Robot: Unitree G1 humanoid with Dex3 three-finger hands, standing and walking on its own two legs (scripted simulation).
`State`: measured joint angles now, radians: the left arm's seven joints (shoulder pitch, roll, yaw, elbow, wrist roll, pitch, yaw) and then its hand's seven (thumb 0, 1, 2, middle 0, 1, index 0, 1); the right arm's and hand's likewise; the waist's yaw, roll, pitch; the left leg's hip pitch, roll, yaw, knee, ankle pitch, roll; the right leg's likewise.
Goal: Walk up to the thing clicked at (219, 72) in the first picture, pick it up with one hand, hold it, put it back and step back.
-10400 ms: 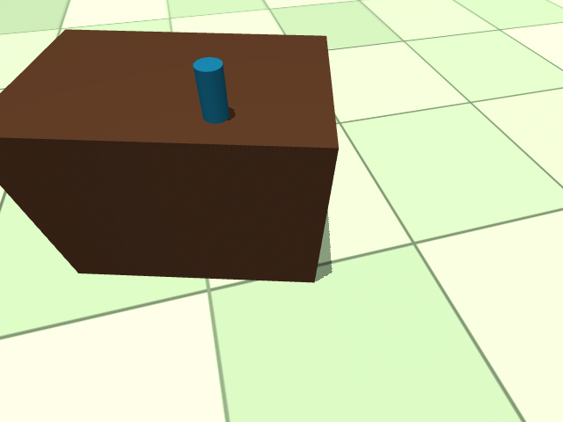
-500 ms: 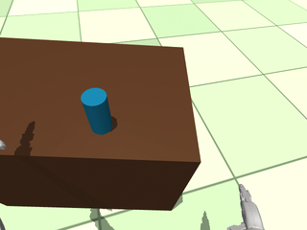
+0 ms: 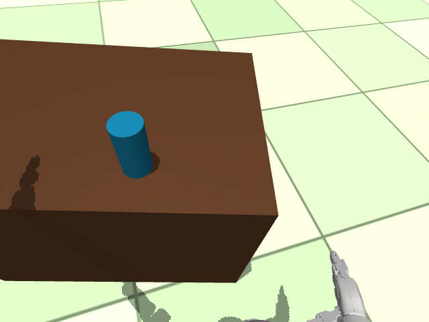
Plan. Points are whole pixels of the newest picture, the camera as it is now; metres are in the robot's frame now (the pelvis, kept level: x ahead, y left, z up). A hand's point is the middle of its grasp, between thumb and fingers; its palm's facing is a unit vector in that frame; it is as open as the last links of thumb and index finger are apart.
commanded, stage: go down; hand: left
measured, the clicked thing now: (132, 147) +0.47 +0.16 +0.02
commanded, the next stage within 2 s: approach in 0.54 s
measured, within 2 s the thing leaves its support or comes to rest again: neither
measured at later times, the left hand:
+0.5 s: hand out of the picture +0.38 +0.36 +0.14, palm faces +0.12 -0.99 +0.00, open 17.7 cm
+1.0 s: hand (43, 155) +0.41 +0.30 +0.07, palm faces +0.05 -1.00 +0.06, open 17.5 cm
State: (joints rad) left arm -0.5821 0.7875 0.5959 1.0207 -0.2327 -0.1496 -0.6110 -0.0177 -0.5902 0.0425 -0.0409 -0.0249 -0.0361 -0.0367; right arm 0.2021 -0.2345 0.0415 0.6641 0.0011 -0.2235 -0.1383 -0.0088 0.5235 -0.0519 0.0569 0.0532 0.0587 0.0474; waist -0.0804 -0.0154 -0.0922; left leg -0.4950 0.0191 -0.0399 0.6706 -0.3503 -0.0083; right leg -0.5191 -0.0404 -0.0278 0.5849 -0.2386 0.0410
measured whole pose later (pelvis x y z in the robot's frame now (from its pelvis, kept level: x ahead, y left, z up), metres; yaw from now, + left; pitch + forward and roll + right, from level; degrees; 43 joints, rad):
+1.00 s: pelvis +0.00 +0.00 -0.02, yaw +0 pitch +14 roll -2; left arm -0.60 0.64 0.50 1.02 -0.24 -0.21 -0.53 -0.02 -0.55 0.05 -0.06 -0.04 -0.04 -0.06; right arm 0.25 -0.25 0.03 0.48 -0.01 -0.22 -0.10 -0.01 0.55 -0.04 0.06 0.05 0.06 0.05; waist -0.10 -0.03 -0.11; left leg -0.64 0.02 -0.05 0.81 -0.41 -0.01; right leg -0.67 -0.04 -0.03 0.73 -0.30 0.04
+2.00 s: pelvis -0.01 +0.00 -0.05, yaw -2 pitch +16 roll -1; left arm -0.61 0.30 0.33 0.85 -0.12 -0.33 -0.07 -0.02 -0.60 0.03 -0.20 -0.08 -0.18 -0.08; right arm 0.41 -0.23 -0.07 0.08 -0.03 -0.01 0.01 -0.01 0.51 -0.06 0.06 0.05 0.06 0.05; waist -0.13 0.00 -0.11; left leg -0.80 0.03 -0.02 1.02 -0.50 -0.01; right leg -0.86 -0.03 0.01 0.96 -0.38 0.04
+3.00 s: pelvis -0.01 +0.00 -0.05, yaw -1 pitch +17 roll -1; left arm -0.64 0.33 0.30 0.86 -0.10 -0.29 -0.05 -0.02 -0.47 1.02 -0.74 -1.05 -0.77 -1.08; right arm 0.41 -0.24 -0.05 0.07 -0.02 0.03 0.01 -0.01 0.52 -0.06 0.06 0.05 0.06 0.05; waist -0.13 0.00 -0.11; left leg -0.79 0.02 -0.02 1.01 -0.50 -0.01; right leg -0.85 -0.03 0.00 0.95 -0.39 0.04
